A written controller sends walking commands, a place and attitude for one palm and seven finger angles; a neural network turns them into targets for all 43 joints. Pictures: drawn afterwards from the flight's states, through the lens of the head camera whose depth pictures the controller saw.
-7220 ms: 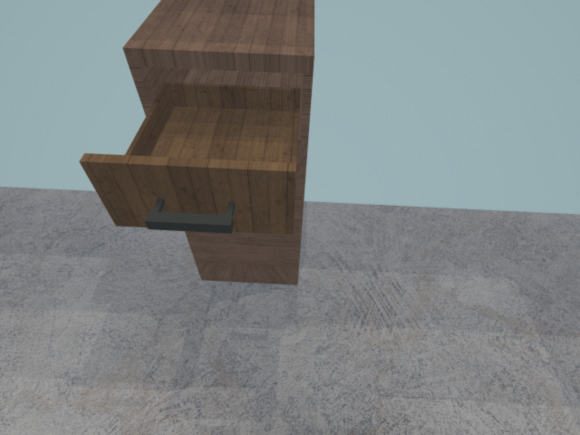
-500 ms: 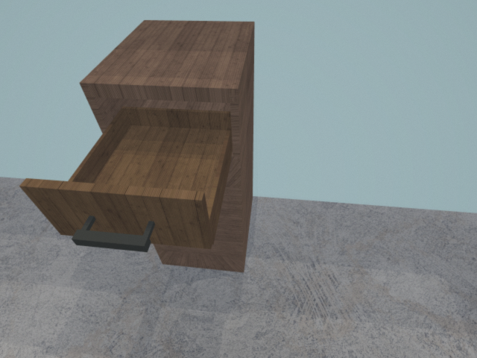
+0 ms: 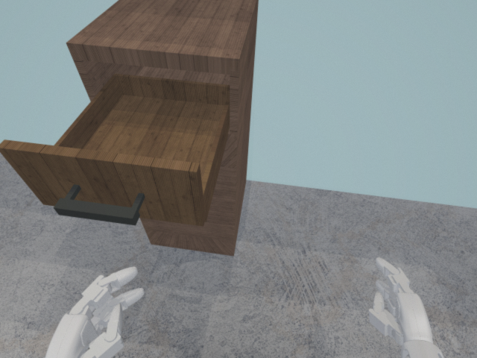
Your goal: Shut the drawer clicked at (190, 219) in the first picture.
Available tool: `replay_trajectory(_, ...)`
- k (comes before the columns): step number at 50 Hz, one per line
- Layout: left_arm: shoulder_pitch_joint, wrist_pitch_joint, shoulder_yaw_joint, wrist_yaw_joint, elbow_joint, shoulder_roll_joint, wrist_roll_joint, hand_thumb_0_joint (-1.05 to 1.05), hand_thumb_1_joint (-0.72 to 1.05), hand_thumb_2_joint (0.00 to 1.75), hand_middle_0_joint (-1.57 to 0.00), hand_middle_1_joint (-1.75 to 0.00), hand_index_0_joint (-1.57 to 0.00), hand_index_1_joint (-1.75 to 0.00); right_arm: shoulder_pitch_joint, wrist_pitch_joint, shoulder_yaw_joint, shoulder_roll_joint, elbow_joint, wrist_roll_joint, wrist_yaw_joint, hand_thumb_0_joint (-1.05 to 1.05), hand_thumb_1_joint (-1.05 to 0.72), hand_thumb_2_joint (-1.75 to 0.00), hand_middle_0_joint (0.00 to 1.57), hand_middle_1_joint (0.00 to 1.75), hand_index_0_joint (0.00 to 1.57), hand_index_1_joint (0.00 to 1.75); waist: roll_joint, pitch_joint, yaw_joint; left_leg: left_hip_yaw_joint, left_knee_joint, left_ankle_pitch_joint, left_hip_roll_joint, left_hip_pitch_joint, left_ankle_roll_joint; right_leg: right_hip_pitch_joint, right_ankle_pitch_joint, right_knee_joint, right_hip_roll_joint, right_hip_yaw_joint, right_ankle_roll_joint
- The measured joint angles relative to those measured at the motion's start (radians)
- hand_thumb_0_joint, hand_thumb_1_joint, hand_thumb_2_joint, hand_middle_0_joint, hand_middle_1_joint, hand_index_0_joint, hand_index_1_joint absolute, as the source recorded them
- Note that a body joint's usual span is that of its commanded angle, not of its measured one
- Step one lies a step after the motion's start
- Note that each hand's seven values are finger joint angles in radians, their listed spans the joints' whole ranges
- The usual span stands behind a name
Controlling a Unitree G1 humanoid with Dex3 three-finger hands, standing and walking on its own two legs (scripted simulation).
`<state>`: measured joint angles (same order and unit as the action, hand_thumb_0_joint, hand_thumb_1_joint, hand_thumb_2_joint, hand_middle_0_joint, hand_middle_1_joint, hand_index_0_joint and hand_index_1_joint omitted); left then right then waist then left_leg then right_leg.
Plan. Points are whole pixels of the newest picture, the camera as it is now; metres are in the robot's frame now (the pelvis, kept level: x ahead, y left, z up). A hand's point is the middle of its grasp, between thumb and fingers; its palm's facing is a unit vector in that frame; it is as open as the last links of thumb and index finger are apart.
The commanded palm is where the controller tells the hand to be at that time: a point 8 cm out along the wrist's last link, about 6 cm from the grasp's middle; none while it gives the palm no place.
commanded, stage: raise the hand and make a fist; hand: left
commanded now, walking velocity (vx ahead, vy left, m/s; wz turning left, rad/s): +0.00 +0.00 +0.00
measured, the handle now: (102, 202) +0.35 +0.27 +0.06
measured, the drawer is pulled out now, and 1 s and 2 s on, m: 0.29 0.29 0.29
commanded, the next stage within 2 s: bring the fist close to the handle in 1.52 s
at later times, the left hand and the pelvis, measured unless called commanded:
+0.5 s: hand (77, 308) +0.17 +0.23 +0.07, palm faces +0.00 -1.00 -0.05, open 3.7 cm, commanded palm +0.13 +0.28 +0.08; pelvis -0.02 +0.05 -0.01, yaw +0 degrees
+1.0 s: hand (55, 287) +0.18 +0.24 +0.13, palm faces -0.03 -0.99 -0.11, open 3.2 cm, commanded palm +0.14 +0.30 +0.14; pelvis +0.00 +0.06 +0.01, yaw +1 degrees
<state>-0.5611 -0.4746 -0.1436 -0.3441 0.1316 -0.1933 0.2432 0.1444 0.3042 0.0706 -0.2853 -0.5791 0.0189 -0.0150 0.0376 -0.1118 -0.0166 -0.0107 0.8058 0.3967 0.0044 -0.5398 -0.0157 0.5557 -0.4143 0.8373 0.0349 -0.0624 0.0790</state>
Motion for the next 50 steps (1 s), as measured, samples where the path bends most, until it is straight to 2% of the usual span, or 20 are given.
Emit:
replay_trajectory(3, -0.066, -0.073, -0.010, -0.069, -0.058, -0.022, 0.018, 0.01, 0.91, 0.90, -0.47, -0.59, -0.44, -0.58, -0.015, 0.003, 0.010, -0.013, 0.043, -0.005, -0.005, 0.01, -0.91, -0.90, 0.20, 0.30, 0.20, 0.30, -0.002, 0.000, -0.018, 0.022, 0.094, 0.033, -0.002, -0.071, 0.003, 0.050, -0.026, 0.064, 0.000, -0.024, 0.001)
replay_trajectory(6, -0.059, -0.113, -0.036, -0.074, -0.122, -0.023, 0.066, 0.02, 0.90, 0.90, -0.53, -0.66, -0.51, -0.65, -0.023, -0.002, 0.000, -0.006, 0.054, 0.000, -0.019, 0.01, -0.91, -0.90, 0.20, 0.30, 0.20, 0.30, -0.020, 0.007, -0.031, 0.047, 0.169, 0.055, -0.001, -0.121, 0.008, 0.078, -0.041, 0.109, -0.002, -0.051, -0.001)
replay_trajectory(8, -0.008, -0.109, -0.040, -0.065, -0.151, -0.017, 0.088, 0.02, 0.90, 0.90, -0.57, -0.70, -0.56, -0.70, -0.021, -0.005, -0.023, 0.006, 0.052, 0.005, -0.026, 0.01, -0.91, -0.90, 0.20, 0.30, 0.20, 0.30, -0.036, 0.016, -0.035, 0.061, 0.206, 0.063, 0.001, -0.146, 0.013, 0.090, -0.045, 0.127, -0.003, -0.066, -0.004)
replay_trajectory(11, 0.091, -0.039, -0.013, -0.061, -0.174, -0.024, 0.078, 0.01, 0.90, 0.90, -0.63, -0.76, -0.62, -0.76, -0.005, -0.014, -0.069, 0.037, 0.045, 0.013, -0.033, 0.01, -0.91, -0.90, 0.20, 0.30, 0.20, 0.30, -0.054, 0.029, -0.031, 0.068, 0.227, 0.062, 0.003, -0.162, 0.023, 0.097, -0.037, 0.132, -0.005, -0.073, -0.012)
replay_trajectory(14, 0.154, 0.092, 0.036, -0.059, -0.200, -0.048, 0.031, 0.01, 0.90, 0.90, -0.69, -0.83, -0.68, -0.83, 0.034, -0.031, -0.110, 0.077, 0.042, 0.020, -0.033, 0.01, -0.91, -0.90, 0.20, 0.30, 0.21, 0.30, -0.064, 0.032, -0.013, 0.054, 0.205, 0.050, 0.004, -0.147, 0.035, 0.084, -0.018, 0.108, -0.006, -0.059, -0.023)
replay_trajectory(16, 0.156, 0.177, 0.055, -0.040, -0.227, -0.062, 0.008, 0.01, 0.90, 0.90, -0.73, -0.87, -0.72, -0.87, 0.065, -0.044, -0.127, 0.101, 0.038, 0.021, -0.031, 0.01, -0.90, -0.90, 0.21, 0.30, 0.21, 0.30, -0.067, 0.027, 0.007, 0.036, 0.176, 0.040, 0.004, -0.123, 0.044, 0.068, -0.003, 0.082, -0.006, -0.041, -0.032)
replay_trajectory(19, 0.117, 0.259, 0.046, 0.023, -0.278, -0.057, 0.015, 0.01, 0.90, 0.90, -0.79, -0.94, -0.79, -0.94, 0.111, -0.064, -0.133, 0.121, 0.033, 0.022, -0.032, 0.02, -0.90, -0.90, 0.21, 0.30, 0.21, 0.30, -0.068, 0.022, 0.032, 0.008, 0.129, 0.028, 0.005, -0.081, 0.056, 0.038, 0.014, 0.045, -0.008, -0.012, -0.045)
replay_trajectory(22, 0.061, 0.276, 0.012, 0.098, -0.337, -0.043, 0.023, 0.02, 0.90, 0.90, -0.85, -1.00, -0.85, -1.00, 0.146, -0.072, -0.122, 0.120, 0.024, 0.021, -0.032, 0.02, -0.90, -0.90, 0.21, 0.30, 0.21, 0.30, -0.060, 0.021, 0.038, -0.011, 0.098, 0.021, 0.009, -0.051, 0.065, 0.016, 0.023, 0.022, -0.011, 0.008, -0.055)
replay_trajectory(26, -0.014, 0.250, 0.000, 0.154, -0.413, -0.040, 0.002, 0.01, 0.90, 0.90, -0.92, -1.09, -0.92, -1.09, 0.170, -0.061, -0.101, 0.083, 0.022, 0.014, -0.019, 0.02, -0.90, -0.90, 0.21, 0.30, 0.21, 0.30, -0.062, 0.024, 0.031, -0.012, 0.097, 0.023, 0.019, -0.046, 0.077, 0.007, 0.020, 0.017, -0.021, 0.009, -0.067)
replay_trajectory(31, -0.057, 0.229, 0.052, 0.136, -0.467, -0.045, -0.012, 0.01, 0.90, 0.90, -1.02, -1.20, -1.02, -1.20, 0.155, -0.025, -0.087, 0.034, 0.027, 0.016, -0.018, 0.02, -0.90, -0.90, 0.21, 0.30, 0.21, 0.30, -0.071, 0.030, 0.018, -0.003, 0.113, 0.033, 0.029, -0.049, 0.089, -0.001, 0.012, 0.021, -0.030, 0.000, -0.079)
replay_trajectory(35, -0.025, 0.243, 0.084, 0.138, -0.489, -0.053, -0.028, 0.02, 0.90, 0.90, -1.11, -1.28, -1.11, -1.29, 0.124, -0.005, -0.086, 0.029, 0.039, 0.019, -0.026, 0.02, -0.90, -0.90, 0.20, 0.30, 0.21, 0.30, -0.069, 0.031, 0.010, -0.002, 0.109, 0.037, 0.034, -0.032, 0.092, -0.020, 0.009, 0.015, -0.034, -0.001, -0.084)
replay_trajectory(41, 0.018, 0.307, 0.039, 0.158, -0.517, -0.066, -0.022, 0.02, 0.89, 0.90, -1.23, -1.41, -1.23, -1.41, 0.089, -0.017, -0.103, 0.061, 0.056, 0.025, -0.026, 0.02, -0.91, -0.90, 0.20, 0.30, 0.21, 0.30, -0.072, 0.015, 0.000, -0.004, 0.058, 0.030, 0.031, 0.035, 0.088, -0.086, 0.018, -0.037, -0.030, 0.004, -0.083)
replay_trajectory(50, 0.009, 0.421, -0.008, 0.097, -0.555, -0.089, 0.014, 0.01, 0.90, 0.90, -1.36, -1.56, -1.36, -1.56, 0.082, -0.020, -0.137, 0.072, 0.052, 0.034, -0.029, 0.02, -0.90, -0.90, 0.21, 0.30, 0.21, 0.30, -0.088, 0.019, -0.025, 0.007, -0.027, 0.008, 0.027, 0.130, 0.077, -0.184, 0.040, -0.127, -0.023, -0.003, -0.074)
